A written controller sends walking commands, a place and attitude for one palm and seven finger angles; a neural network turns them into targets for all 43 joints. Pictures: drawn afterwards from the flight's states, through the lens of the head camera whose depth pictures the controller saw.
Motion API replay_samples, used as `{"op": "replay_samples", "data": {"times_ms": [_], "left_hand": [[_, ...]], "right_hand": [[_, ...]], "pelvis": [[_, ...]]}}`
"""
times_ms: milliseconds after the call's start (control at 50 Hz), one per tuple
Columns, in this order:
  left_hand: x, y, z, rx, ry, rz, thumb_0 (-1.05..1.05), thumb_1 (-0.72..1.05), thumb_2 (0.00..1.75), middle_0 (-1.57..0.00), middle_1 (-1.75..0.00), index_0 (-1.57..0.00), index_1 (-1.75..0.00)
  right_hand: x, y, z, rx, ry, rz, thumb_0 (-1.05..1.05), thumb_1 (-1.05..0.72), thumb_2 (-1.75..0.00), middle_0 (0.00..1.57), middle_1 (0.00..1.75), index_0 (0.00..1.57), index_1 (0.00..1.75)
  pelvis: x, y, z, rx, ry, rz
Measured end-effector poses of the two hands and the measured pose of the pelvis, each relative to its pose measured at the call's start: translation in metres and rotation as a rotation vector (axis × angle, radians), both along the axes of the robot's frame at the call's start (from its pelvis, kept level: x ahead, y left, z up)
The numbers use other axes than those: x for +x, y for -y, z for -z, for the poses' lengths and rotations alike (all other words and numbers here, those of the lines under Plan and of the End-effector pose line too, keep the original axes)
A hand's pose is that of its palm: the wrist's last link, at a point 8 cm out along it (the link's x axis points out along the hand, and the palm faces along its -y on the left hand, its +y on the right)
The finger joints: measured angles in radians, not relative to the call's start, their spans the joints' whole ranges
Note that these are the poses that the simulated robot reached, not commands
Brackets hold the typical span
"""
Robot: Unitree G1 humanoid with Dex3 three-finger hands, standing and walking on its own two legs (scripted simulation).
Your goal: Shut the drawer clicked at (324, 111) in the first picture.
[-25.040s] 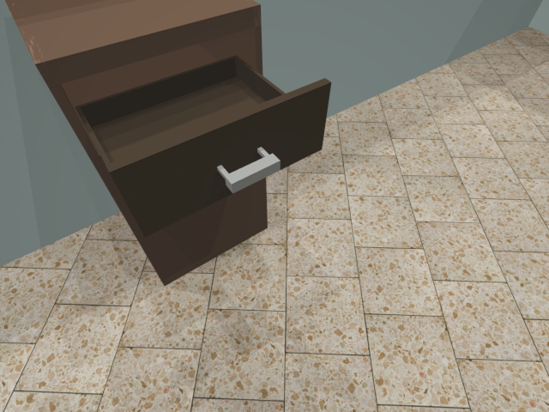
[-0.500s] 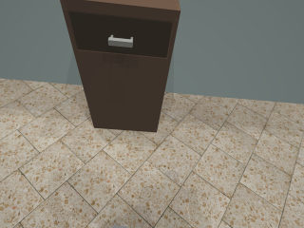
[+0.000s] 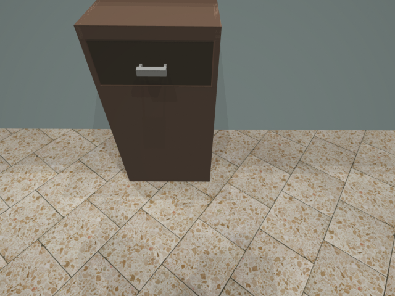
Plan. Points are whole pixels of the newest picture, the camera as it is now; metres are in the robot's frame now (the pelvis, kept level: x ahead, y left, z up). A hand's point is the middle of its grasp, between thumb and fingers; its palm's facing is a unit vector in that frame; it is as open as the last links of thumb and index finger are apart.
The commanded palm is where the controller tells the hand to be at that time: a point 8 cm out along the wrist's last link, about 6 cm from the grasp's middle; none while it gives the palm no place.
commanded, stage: let the arm hang, fingers relaxed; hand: left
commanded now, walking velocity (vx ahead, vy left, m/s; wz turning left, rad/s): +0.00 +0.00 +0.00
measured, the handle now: (152, 68) +0.86 +0.22 +0.02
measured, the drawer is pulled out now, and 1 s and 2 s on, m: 0.00 0.00 0.00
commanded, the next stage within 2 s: look to check the result in 0.20 s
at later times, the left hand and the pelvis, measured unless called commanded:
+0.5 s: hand out of the picture +0.01 +0.17 -0.17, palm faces +0.01 -0.98 -0.22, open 7.3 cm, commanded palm none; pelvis +0.01 -0.01 +0.00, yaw -1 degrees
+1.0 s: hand out of the picture +0.03 +0.17 -0.17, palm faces +0.01 -0.97 -0.22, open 7.3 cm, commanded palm none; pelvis +0.02 -0.02 +0.00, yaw -1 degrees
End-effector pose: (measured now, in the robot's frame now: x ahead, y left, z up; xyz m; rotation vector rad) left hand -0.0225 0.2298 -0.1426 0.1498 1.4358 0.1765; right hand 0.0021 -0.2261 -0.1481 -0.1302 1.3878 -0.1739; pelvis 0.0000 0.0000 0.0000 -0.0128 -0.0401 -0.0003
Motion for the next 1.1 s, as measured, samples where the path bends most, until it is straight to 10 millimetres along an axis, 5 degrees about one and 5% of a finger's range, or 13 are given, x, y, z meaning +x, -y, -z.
{"op": "replay_samples", "data": {"times_ms": [240, 620, 1100], "left_hand": [[0.037, 0.014, 0.003, -0.022, 0.064, 0.025, 0.00, 0.91, 0.90, -0.20, -0.30, -0.21, -0.30], [0.031, 0.006, -0.002, 0.016, 0.000, 0.017, 0.00, 0.91, 0.90, -0.20, -0.30, -0.20, -0.30], [0.050, 0.011, -0.005, 0.019, 0.036, 0.029, 0.00, 0.91, 0.90, -0.20, -0.30, -0.20, -0.30]], "right_hand": [[0.000, 0.013, -0.004, -0.024, -0.012, 0.013, 0.00, -0.91, -0.90, 0.20, 0.30, 0.20, 0.29], [0.020, 0.018, -0.003, -0.020, -0.012, 0.000, 0.00, -0.91, -0.90, 0.20, 0.30, 0.20, 0.29], [0.036, 0.029, -0.005, -0.028, 0.017, -0.007, 0.00, -0.91, -0.90, 0.20, 0.30, 0.20, 0.29]], "pelvis": [[0.007, 0.008, -0.001, 0.000, -0.001, 0.004], [0.017, 0.013, -0.002, 0.004, -0.005, 0.012], [0.023, 0.018, -0.003, 0.010, -0.005, 0.016]]}}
